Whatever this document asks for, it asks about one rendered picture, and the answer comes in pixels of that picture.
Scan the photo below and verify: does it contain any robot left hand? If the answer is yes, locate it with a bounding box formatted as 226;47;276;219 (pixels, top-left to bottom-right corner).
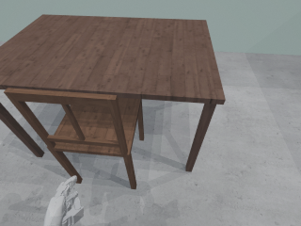
43;175;84;226

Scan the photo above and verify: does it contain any chair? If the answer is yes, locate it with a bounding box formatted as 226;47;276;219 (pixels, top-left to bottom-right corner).
4;88;144;189

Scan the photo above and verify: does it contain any table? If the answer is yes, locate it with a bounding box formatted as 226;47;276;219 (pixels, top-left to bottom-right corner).
0;14;226;172

